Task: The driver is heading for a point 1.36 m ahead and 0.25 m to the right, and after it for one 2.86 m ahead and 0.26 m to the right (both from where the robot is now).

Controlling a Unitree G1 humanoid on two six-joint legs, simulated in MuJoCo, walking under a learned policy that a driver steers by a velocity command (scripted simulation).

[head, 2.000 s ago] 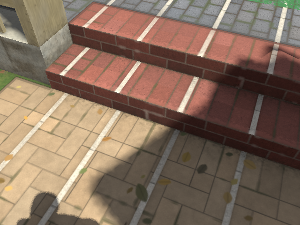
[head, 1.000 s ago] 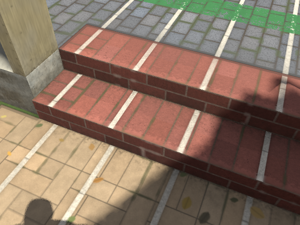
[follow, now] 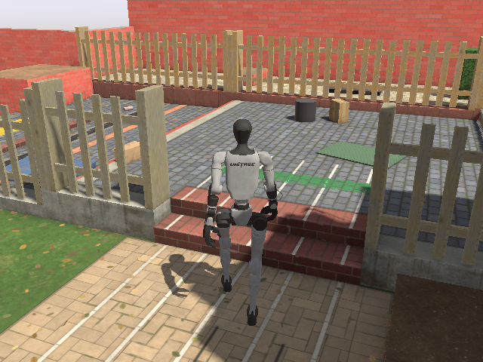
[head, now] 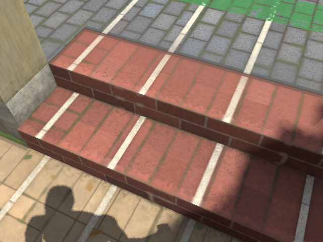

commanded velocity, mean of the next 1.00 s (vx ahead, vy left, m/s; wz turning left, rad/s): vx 0.49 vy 0.00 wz -0.33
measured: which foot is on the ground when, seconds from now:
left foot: up 0.00-0.06, down 0.08-0.76, up 0.78-1.00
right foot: down 0.00-0.08, up 0.10-0.74, down 0.76-1.00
